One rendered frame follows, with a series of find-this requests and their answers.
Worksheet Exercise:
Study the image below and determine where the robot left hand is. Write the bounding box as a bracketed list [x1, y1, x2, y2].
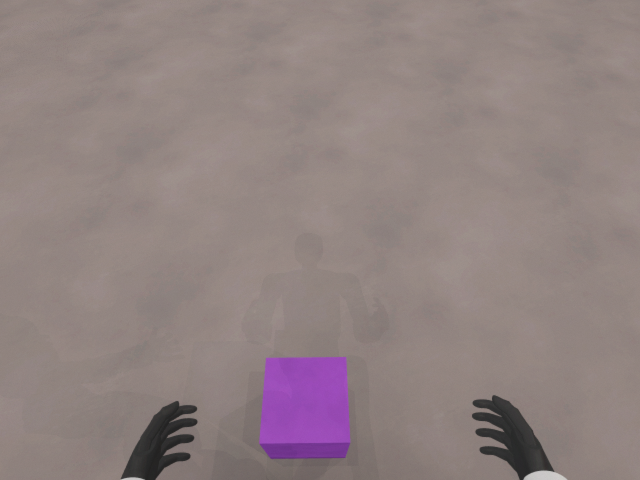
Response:
[120, 401, 197, 480]

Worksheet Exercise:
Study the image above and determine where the robot right hand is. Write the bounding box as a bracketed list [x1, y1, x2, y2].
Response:
[472, 395, 554, 480]

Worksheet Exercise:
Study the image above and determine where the carton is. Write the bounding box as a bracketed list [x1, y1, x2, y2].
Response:
[259, 357, 350, 459]

